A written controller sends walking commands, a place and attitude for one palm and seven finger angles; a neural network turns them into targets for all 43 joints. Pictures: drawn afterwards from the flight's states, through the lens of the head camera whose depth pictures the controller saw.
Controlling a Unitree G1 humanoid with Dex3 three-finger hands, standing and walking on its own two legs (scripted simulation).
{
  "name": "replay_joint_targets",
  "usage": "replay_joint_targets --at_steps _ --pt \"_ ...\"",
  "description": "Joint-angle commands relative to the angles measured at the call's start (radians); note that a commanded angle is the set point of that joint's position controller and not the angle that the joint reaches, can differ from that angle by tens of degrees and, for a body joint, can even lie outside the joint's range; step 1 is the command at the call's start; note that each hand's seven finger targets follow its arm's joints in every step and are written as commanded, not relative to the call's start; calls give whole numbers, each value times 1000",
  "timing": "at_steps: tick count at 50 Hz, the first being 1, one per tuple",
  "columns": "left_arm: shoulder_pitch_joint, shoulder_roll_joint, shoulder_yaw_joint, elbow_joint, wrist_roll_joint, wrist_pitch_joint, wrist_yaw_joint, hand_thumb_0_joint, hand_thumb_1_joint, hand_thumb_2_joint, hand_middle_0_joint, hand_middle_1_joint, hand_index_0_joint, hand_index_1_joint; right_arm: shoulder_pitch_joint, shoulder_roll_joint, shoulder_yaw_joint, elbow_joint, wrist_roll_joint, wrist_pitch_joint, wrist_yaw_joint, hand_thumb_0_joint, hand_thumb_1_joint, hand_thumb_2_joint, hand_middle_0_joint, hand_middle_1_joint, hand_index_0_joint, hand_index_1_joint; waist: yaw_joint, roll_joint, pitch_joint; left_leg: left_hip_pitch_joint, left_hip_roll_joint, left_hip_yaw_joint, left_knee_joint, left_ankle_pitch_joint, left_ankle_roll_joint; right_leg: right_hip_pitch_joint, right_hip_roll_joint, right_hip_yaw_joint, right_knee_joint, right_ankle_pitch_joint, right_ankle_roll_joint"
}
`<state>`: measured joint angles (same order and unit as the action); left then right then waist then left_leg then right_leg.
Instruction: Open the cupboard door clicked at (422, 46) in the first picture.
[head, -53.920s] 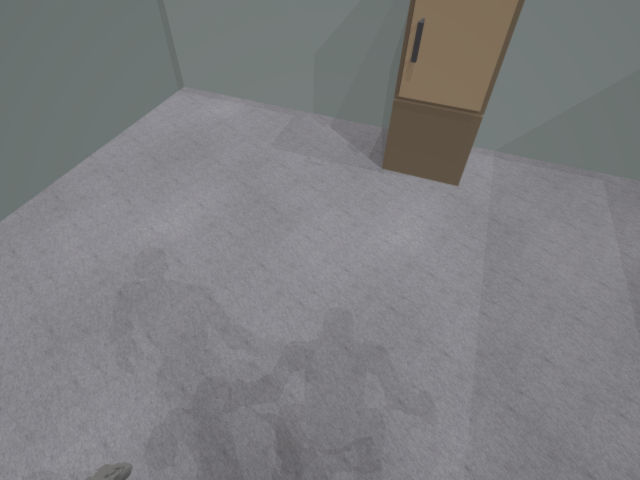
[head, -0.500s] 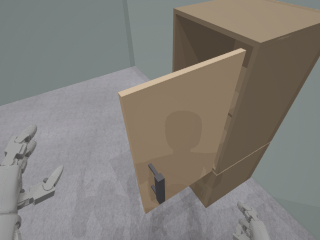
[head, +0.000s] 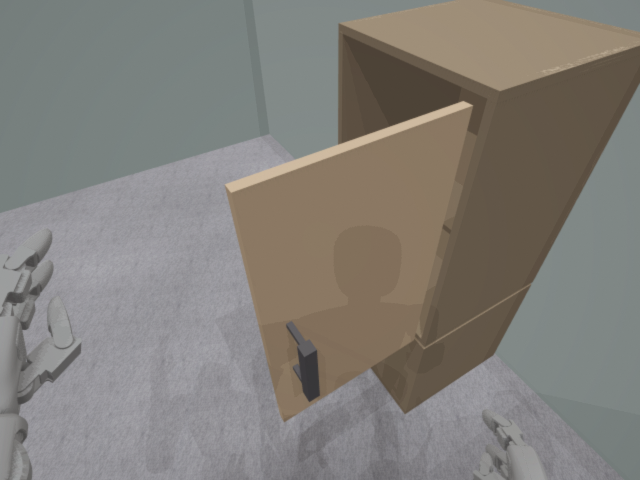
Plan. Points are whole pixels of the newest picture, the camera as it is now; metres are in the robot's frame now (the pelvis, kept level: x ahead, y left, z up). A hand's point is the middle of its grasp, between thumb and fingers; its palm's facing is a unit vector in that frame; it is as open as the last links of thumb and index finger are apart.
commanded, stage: step back with the hand held close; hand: left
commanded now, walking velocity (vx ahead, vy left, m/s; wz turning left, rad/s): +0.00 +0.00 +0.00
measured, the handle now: (302, 362) +0.33 +0.08 -0.10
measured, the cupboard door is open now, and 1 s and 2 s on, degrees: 92 92 92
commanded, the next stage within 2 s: stop stepping back and stand still in 1.40 s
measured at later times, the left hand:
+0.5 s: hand (60, 356) +0.17 +0.27 +0.16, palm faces +0.34 -0.77 -0.54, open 7.4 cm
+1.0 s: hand out of the picture +0.08 +0.30 +0.17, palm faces +0.51 -0.68 -0.53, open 7.4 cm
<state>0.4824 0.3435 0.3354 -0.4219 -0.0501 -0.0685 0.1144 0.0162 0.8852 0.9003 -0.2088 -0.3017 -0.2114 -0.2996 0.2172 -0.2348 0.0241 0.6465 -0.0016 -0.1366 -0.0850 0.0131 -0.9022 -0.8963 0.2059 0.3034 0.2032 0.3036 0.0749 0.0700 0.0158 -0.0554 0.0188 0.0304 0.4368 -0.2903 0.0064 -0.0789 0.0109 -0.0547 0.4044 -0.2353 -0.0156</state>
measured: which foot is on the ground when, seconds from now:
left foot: down 0.00-1.00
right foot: down 0.00-1.00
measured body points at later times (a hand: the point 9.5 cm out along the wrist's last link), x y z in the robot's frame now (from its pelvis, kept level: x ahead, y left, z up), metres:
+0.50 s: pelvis -0.04 +0.02 +0.00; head -0.02 +0.01 +0.45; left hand +0.14 +0.31 +0.19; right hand +0.13 -0.24 -0.08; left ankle -0.03 +0.11 -0.74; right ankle +0.00 -0.11 -0.74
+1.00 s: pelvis -0.11 +0.02 -0.02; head -0.09 +0.04 +0.43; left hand +0.04 +0.34 +0.19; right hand +0.07 -0.21 -0.10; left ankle -0.03 +0.11 -0.74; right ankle -0.04 -0.11 -0.74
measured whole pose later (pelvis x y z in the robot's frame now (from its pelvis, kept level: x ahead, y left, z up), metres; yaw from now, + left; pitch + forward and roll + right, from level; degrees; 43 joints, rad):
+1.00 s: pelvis -0.11 +0.02 -0.02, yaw +4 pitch -2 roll -2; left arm 0.52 0.43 0.49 -0.53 0.02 -0.24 0.15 0.01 0.89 0.90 -0.21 -0.30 -0.21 -0.30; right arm 0.23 -0.21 0.01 0.58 -0.01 -0.10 -0.08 0.01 -0.90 -0.90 0.21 0.30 0.21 0.30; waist 0.01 0.00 0.06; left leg -0.42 -0.01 0.01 0.66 -0.22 0.06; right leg -0.35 0.05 0.06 0.62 -0.24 0.02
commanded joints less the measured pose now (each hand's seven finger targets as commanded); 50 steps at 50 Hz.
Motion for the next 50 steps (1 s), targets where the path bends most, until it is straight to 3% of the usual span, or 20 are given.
replay_joint_targets --at_steps 1,4,5,6,7,8,9,13,17,21,26,32,36,38,40,43,45,47,49,50 --pt "-94 172 109 -164 -1 -75 18 0 900 900 -200 -300 -200 -300 -150 -96 -38 -160 -3 -58 -3 0 -900 -900 200 300 200 300 -8 -15 2 -49 6 -5 -82 210 14 -16 -15 28 -86 137 1" --pt "-85 175 115 -131 -3 -78 14 0 900 900 -200 -300 -200 -300 -157 -98 -44 -154 -3 -57 -4 0 -900 -900 200 300 200 300 -4 -42 12 -44 6 0 -86 185 19 -24 -15 31 -104 110 2" --pt "-177 174 96 -151 -3 -82 14 0 900 900 -200 -300 -200 -300 -162 -101 -41 -153 0 -55 -4 0 -900 -900 200 300 200 300 -17 -38 17 -45 3 -4 -90 164 21 -35 -16 37 -109 85 5" --pt "-263 301 225 -184 9 -125 24 0 900 900 -200 -300 -200 -300 -142 -122 -39 -186 9 -35 -3 0 -900 -900 200 300 200 300 -57 -79 66 -119 12 -26 -56 89 33 -135 -60 145 -169 93 6" --pt "-148 231 180 -92 10 -127 14 0 900 900 -200 -300 -200 -300 -141 -111 -45 -165 1 -19 -4 0 -900 -900 200 300 200 300 -62 -128 49 -103 5 -33 -26 81 35 -154 -82 153 -191 71 4" --pt "-104 212 155 -89 15 -124 10 0 900 900 -200 -300 -200 -300 -149 -113 -48 -169 -1 -7 1 0 -900 -900 200 300 200 300 -61 -141 40 -85 4 -29 -13 105 35 -165 -88 156 -197 88 1" --pt "-104 221 162 -126 18 -135 10 0 900 900 -200 -300 -200 -300 -154 -117 -48 -176 -4 -1 0 0 -900 -900 200 300 200 300 -58 -77 13 -85 3 -22 -16 135 33 -149 -97 149 -181 138 -4" --pt "-9 221 162 -213 18 -154 17 0 900 900 -200 -300 -200 -300 -142 -123 -58 -199 -7 18 -2 0 -900 -900 200 300 200 300 -60 4 -142 -81 27 -23 -40 307 23 -41 -82 98 -63 343 3" --pt "54 263 215 -266 13 -154 30 0 900 900 -200 -300 -200 -300 -144 -115 -70 -225 -3 40 -7 0 -900 -900 200 300 200 300 -54 -27 -233 -90 41 -29 -22 454 15 16 -68 76 18 488 12" --pt "88 269 235 -270 9 -155 37 0 900 900 -200 -300 -200 -300 -146 -114 -78 -241 1 59 -11 0 -900 -900 200 300 200 300 -56 -34 -212 -150 48 -42 -22 464 10 11 -63 77 57 508 11" --pt "92 243 216 -226 14 -155 40 0 900 900 -200 -300 -200 -300 -146 -121 -78 -240 1 62 -11 0 -900 -900 200 300 200 300 -58 -1 -116 -289 73 -73 -84 238 33 -19 -40 82 60 289 21" --pt "21 229 194 -239 46 -175 46 0 900 900 -200 -300 -200 -300 -132 -138 -76 -250 1 43 -10 0 -900 -900 200 300 200 300 -69 -18 -17 -549 83 -108 -139 -269 80 9 -34 125 57 4 26" --pt "-22 249 209 -283 60 -195 57 0 900 900 -200 -300 -200 -300 -108 -135 -75 -245 -5 23 -11 0 -900 -900 200 300 200 300 -75 -47 -32 -544 64 -111 -80 -320 82 -45 -53 160 17 -110 16" --pt "-46 252 209 -313 62 -204 62 0 900 900 -200 -300 -200 -300 -100 -136 -74 -240 -8 12 -10 0 -900 -900 200 300 200 300 -81 -22 -36 -509 59 -116 -63 -320 78 -96 -54 161 7 -150 12" --pt "-43 260 223 -337 63 -215 68 0 900 900 -200 -300 -200 -300 -102 -134 -72 -235 -9 0 -13 0 -900 -900 200 300 200 300 -78 32 -52 -546 85 -160 -116 -354 86 -53 -24 132 74 -115 19" --pt "-7 257 247 -345 66 -224 71 0 900 900 -200 -300 -200 -300 -106 -133 -74 -236 -6 -17 -11 0 -900 -900 200 300 200 300 -65 125 -104 -651 144 -220 -205 -363 107 111 36 82 275 100 32" --pt "34 253 263 -318 66 -228 65 0 900 900 -200 -300 -200 -300 -108 -128 -78 -236 -8 -23 -9 0 -900 -900 200 300 200 300 -60 126 -123 -695 168 -227 -207 -356 120 172 51 87 339 160 35" --pt "23 249 275 -289 76 -235 54 0 900 900 -200 -300 -200 -300 -120 -140 -86 -236 -11 -23 -4 0 -900 -900 200 300 200 300 -60 125 -49 -850 188 -233 -205 -475 145 222 66 119 377 103 36" --pt "-13 251 264 -287 69 -235 49 0 900 900 -200 -300 -200 -300 -105 -136 -88 -221 -14 -26 1 0 -900 -900 200 300 200 300 -74 14 -32 -738 119 -176 -89 -347 111 95 24 195 262 198 10" --pt "-22 244 244 -279 57 -233 45 0 900 900 -200 -300 -200 -300 -107 -124 -86 -216 -9 -28 3 0 -900 -900 200 300 200 300 -82 -87 -26 -622 67 -139 0 -276 83 -34 -20 264 158 209 -8"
